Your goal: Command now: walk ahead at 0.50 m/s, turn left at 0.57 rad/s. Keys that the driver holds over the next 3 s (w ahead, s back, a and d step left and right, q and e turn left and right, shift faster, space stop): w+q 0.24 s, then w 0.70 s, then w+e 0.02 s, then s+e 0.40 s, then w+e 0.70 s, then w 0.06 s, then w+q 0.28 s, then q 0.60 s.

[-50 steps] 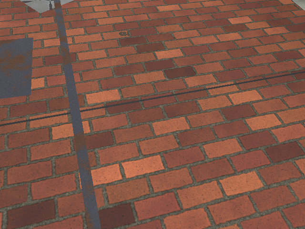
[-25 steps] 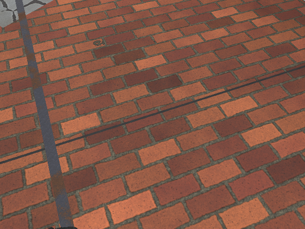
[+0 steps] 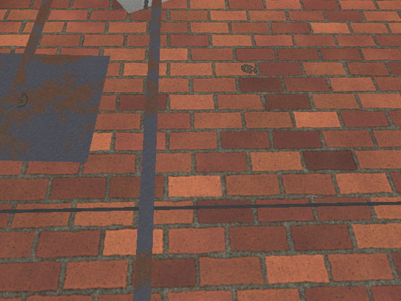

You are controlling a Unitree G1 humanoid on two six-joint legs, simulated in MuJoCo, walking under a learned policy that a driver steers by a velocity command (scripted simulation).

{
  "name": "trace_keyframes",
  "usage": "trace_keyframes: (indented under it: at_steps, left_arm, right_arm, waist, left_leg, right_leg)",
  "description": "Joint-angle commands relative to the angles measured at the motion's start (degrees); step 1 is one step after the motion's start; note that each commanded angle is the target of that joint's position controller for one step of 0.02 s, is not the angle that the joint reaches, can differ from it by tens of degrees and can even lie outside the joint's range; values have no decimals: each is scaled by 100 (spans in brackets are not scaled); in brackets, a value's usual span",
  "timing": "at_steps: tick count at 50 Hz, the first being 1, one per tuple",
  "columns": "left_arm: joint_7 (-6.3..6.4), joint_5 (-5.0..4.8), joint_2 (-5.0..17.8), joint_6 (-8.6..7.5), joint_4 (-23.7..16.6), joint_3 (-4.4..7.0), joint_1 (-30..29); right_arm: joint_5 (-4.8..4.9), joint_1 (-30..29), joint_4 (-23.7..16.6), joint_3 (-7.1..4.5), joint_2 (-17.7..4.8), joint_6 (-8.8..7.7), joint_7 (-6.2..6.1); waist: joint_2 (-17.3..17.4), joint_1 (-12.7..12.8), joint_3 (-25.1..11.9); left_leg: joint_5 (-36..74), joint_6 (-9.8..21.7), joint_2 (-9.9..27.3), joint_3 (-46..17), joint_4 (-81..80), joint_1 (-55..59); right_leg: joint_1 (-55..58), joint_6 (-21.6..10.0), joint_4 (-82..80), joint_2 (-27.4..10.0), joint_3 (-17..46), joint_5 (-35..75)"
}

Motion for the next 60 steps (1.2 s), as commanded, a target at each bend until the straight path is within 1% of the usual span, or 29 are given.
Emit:
trace_keyframes:
  at_steps: [1, 4, 8, 12, 16, 18, 19, 20, 21, 22, 23, 24, 27, 30, 33, 36, 40, 42, 44, 45, 46, 47, 48, 49, 50, 52, 54, 56, 60]
  left_arm:
    - [38, 108, 705, -122, -517, 180, -157]
    - [32, 167, 484, 23, -569, 142, -276]
    - [-18, 139, 282, 29, -813, 36, -1126]
    - [-127, 49, 397, -49, -1003, 25, -1666]
    - [-222, 75, 603, -160, -939, 69, -1396]
    - [-178, 138, 786, -203, -703, 174, -580]
    - [-146, 203, 1018, -213, -594, 240, 240]
    - [-154, 243, 1567, -151, -385, 388, 951]
    - [-218, 48, 1163, -128, -269, 301, 1070]
    - [-215, -1, 786, -111, -343, 187, 721]
    - [-205, 67, 657, -62, -419, 123, 377]
    - [-205, 105, 529, -32, -400, 66, 172]
    - [-179, 131, 431, -55, -315, -3, 135]
    - [-129, 62, 719, -58, -170, 57, 334]
    - [-93, 20, 823, 5, -53, 63, 520]
    - [-82, -17, 878, 62, 113, 48, 864]
    - [-61, -37, 956, 190, 321, 53, 1174]
    - [-29, -36, 1072, 255, 356, 86, 1123]
    - [-2, -19, 1030, 294, 304, 51, 971]
    - [13, 133, 773, 264, 112, -67, 920]
    - [-31, 101, 95, 151, 79, -261, 1663]
    - [-72, -13, 731, 61, 129, -120, 1286]
    - [-102, -150, 936, 14, -42, -44, 780]
    - [-70, -132, 866, 24, -64, -51, 512]
    - [-37, -31, 812, 78, -34, -21, 452]
    - [20, -16, 530, 269, 125, -35, 886]
    - [60, 16, 422, 394, 89, -34, 948]
    - [29, 68, 386, 424, -104, -51, 703]
    - [-154, 69, 411, 455, -411, -43, 188]
  right_arm:
    - [-62, 260, -387, -160, -663, -105, -86]
    - [-9, 375, -383, -210, -835, -141, -182]
    - [30, 679, -287, -232, -904, -93, -291]
    - [55, 985, -165, -244, -936, -47, -307]
    - [5, 1089, -54, -219, -837, -8, -350]
    - [-26, 998, -95, -161, -683, 17, -332]
    - [-96, 979, -193, -62, -476, 13, -311]
    - [40, 1800, -238, 45, -131, -57, -304]
    - [113, 1830, -172, 26, -456, -101, -312]
    - [135, 1201, -232, -75, -848, -116, -303]
    - [74, 729, -343, -67, -838, -120, -305]
    - [-18, 448, -431, -67, -766, -141, -286]
    - [-36, 555, -411, -41, -489, -134, -232]
    - [-81, 120, -592, 41, -310, -133, -228]
    - [-72, -411, -716, 107, -189, -169, -183]
    - [-20, -939, -848, 138, -162, -205, -113]
    - [22, -1406, -1060, 121, -263, -247, -1]
    - [10, -1176, -1031, 63, -419, -269, 27]
    - [-44, 155, -642, -149, -830, -263, -36]
    - [-119, 1249, -447, -268, -1257, -232, -109]
    - [-101, 1392, -336, -312, -1546, -192, -75]
    - [-41, 1393, -363, -171, -978, -175, -69]
    - [-47, 989, -390, -103, -813, -184, -87]
    - [-109, 522, -448, -56, -730, -199, -87]
    - [-174, 189, -464, -14, -568, -229, -61]
    - [-240, -131, -393, 28, -380, -334, -49]
    - [-249, -332, -299, 2, -495, -372, -102]
    - [-212, -402, -235, -61, -712, -285, -225]
    - [-169, -274, -99, -61, -786, -39, -414]
  waist:
    - [428, -24, -876]
    - [295, 42, -745]
    - [485, -240, -460]
    - [591, -441, -306]
    - [741, -304, -319]
    - [693, 111, -714]
    - [288, 480, -1453]
    - [-1351, 288, -2195]
    - [-1530, 362, -2050]
    - [-819, 463, -1162]
    - [-378, 383, -744]
    - [-242, 280, -372]
    - [-545, 46, -432]
    - [-419, 122, -345]
    - [-370, 286, -298]
    - [-357, 487, -194]
    - [-389, 521, -36]
    - [-472, 289, -182]
    - [-383, -420, -1035]
    - [247, -815, -1930]
    - [1757, -408, -2597]
    - [1142, -638, -2315]
    - [870, -582, -1461]
    - [445, -387, -944]
    - [279, -190, -640]
    - [471, 184, -683]
    - [582, 332, -664]
    - [641, 311, -694]
    - [564, 73, -821]
  left_leg:
    - [1126, 1131, 1383, -2176, -1769, 1905]
    - [1791, 1161, 1227, -1760, -1935, 1458]
    - [1240, 863, 908, -1448, -1948, 1177]
    - [581, 743, 1012, -1795, -1786, 1198]
    - [831, 636, 1337, -2171, -1242, 1837]
    - [1854, 435, 983, -1983, -368, 1826]
    - [1415, 246, 663, -1643, 1016, 1264]
    - [-782, -250, -236, -967, 3032, -711]
    - [-2242, -302, -139, -1119, 3872, -1726]
    - [-1810, -276, 141, -1201, 4138, -2069]
    - [-1387, -265, 385, -935, 4026, -1962]
    - [-1088, -283, 566, -794, 3671, -1889]
    - [-685, -344, 857, -562, 2951, -1315]
    - [-196, -495, 945, -381, 2105, -1517]
    - [771, -545, 879, -231, 1018, -1325]
    - [1381, -555, 708, -80, 253, -987]
    - [1030, -366, 593, -83, -240, -1040]
    - [661, -195, 466, -2, -437, -572]
    - [869, 133, 334, 136, -636, 1468]
    - [1219, 530, 1426, -1053, -342, 3262]
    - [56, 1377, 2587, -3588, -912, 4839]
    - [-724, 1223, 2461, -3875, -1299, 4584]
    - [-559, 1017, 2313, -3016, -1457, 3834]
    - [861, 920, 2130, -2333, -1571, 2949]
    - [2388, 870, 1949, -1713, -1609, 2287]
    - [4139, 761, 1746, -839, -1666, 1531]
    - [4863, 786, 1675, -279, -1729, 1199]
    - [4720, 764, 1602, 122, -1774, 1206]
    - [3986, 703, 1579, 516, -1679, 1511]
  right_leg:
    - [-1500, -48, -319, -316, 341, 594]
    - [-1360, 201, -1103, -182, 200, 1066]
    - [-1186, 341, -2833, 112, 176, 2420]
    - [-788, 286, -3709, 332, 245, 2907]
    - [-532, -2, -3996, 268, 257, 2382]
    - [650, -294, -4277, 349, 55, 2233]
    - [2012, -638, -4107, -347, 751, 2178]
    - [3995, -1625, -4458, -1553, 3190, 1218]
    - [4098, -1782, -5133, -1879, 4512, -325]
    - [3374, -1526, -5253, -1678, 3824, -675]
    - [2678, -1339, -5304, -1427, 3060, -216]
    - [2068, -1317, -5452, -1202, 2538, 439]
    - [1523, -1249, -5707, -821, 1696, 1659]
    - [1497, -1377, -5926, -847, 1256, 2443]
    - [1512, -1227, -5976, -653, 737, 2791]
    - [1553, -1138, -5922, -626, 502, 2806]
    - [2199, -1051, -5629, -966, 622, 3072]
    - [2433, -939, -5224, -1038, 589, 3918]
    - [1995, -687, -3692, -651, 205, 5118]
    - [774, -484, -1930, -323, -22, 3528]
    - [-1349, -172, -138, 652, -22, -572]
    - [-1965, -226, 431, 380, 576, -929]
    - [-2254, -275, 483, 138, 499, -437]
    - [-1985, -195, 283, -47, 343, -4]
    - [-1680, -85, 41, -133, 332, 143]
    - [-850, 98, -331, -164, 414, 248]
    - [-701, 266, -737, -12, 273, 566]
    - [-717, 312, -1422, -18, 130, 1212]
    - [-473, 263, -2437, 27, -88, 2131]
Next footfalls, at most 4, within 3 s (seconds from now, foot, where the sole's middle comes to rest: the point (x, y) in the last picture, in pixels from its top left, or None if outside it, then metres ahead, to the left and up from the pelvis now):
0.38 right None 0.40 -0.11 -0.77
0.88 left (146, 239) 0.63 0.19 -0.77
1.34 right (200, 194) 0.81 0.01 -0.77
1.68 left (137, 210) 0.74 0.24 -0.77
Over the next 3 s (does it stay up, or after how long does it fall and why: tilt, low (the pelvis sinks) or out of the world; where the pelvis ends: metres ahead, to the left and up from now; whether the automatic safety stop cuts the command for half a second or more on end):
stays up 1.16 -0.11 0.00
